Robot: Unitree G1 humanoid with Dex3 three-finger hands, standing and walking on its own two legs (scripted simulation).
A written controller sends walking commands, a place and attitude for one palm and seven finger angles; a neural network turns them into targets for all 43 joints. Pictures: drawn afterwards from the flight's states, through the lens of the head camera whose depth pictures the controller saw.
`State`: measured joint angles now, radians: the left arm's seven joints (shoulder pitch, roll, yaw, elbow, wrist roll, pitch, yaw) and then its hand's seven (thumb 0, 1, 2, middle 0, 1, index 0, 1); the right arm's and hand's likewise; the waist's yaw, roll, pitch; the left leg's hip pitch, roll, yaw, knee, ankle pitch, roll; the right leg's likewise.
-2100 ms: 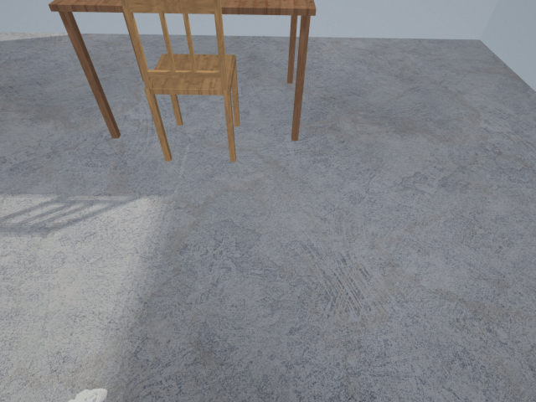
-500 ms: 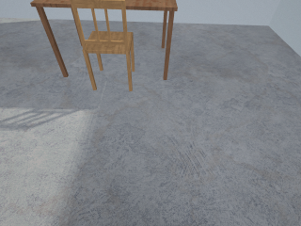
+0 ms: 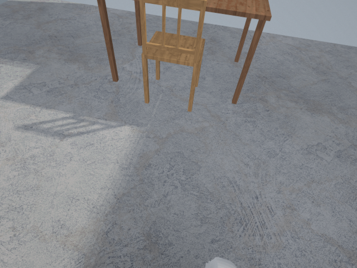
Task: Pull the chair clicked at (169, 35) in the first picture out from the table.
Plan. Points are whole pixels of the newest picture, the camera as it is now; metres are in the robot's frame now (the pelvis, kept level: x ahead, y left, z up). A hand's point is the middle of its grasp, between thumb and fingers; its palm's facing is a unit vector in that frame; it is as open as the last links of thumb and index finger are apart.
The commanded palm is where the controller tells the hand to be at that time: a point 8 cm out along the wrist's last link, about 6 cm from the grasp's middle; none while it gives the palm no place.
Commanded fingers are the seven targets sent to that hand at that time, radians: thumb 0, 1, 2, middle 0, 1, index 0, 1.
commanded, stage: walk to a spot facing it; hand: left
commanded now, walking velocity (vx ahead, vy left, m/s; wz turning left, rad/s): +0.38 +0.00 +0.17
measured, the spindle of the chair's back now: (163, 26) +1.45 +0.13 -0.12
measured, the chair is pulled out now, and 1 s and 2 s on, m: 0.00 0.00 0.00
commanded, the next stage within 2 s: turn to face it in 1.18 s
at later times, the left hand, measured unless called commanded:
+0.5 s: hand (125, 231) +0.25 +0.15 -0.18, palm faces +0.17 -0.96 -0.21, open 7.2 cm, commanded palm none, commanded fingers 0.00 0.90 0.90 -0.20 -0.30 -0.20 -0.30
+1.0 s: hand (109, 169) +0.44 +0.24 -0.18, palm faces +0.22 -0.97 -0.14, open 7.3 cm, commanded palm none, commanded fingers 0.00 0.90 0.90 -0.20 -0.30 -0.20 -0.30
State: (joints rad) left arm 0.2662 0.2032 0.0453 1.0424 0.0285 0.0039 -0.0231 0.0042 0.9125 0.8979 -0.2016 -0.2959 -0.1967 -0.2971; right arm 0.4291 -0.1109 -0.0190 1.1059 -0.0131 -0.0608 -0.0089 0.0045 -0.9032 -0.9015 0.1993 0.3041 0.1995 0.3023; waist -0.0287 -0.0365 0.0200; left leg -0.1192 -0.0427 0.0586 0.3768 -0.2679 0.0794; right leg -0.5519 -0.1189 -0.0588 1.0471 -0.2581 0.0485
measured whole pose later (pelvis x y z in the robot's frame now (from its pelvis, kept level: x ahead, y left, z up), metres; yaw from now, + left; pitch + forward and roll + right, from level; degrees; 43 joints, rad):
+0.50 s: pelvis +0.23 -0.04 -0.01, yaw +8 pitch +0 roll -2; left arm 0.26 0.17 0.06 1.04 0.02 -0.08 0.02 -0.02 0.95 0.90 -0.20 -0.30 -0.20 -0.30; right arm 0.26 -0.20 -0.08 1.06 -0.03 -0.01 0.01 0.01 -0.91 -0.90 0.19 0.30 0.19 0.30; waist -0.03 0.03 0.04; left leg -0.55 0.11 0.05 1.11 -0.26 0.01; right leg -0.20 -0.04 -0.21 0.47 -0.26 -0.02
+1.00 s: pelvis +0.44 +0.06 +0.00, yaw +10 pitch -1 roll -1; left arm 0.24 0.18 0.06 1.05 0.03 0.00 -0.02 0.00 0.92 0.90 -0.20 -0.30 -0.19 -0.30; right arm 0.29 -0.16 -0.06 1.07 -0.01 -0.08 -0.02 -0.01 -0.94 -0.90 0.20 0.30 0.20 0.30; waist 0.01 -0.04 0.03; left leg -0.09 -0.02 0.19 0.33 -0.23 0.09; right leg -0.57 -0.16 -0.07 1.03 -0.19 0.05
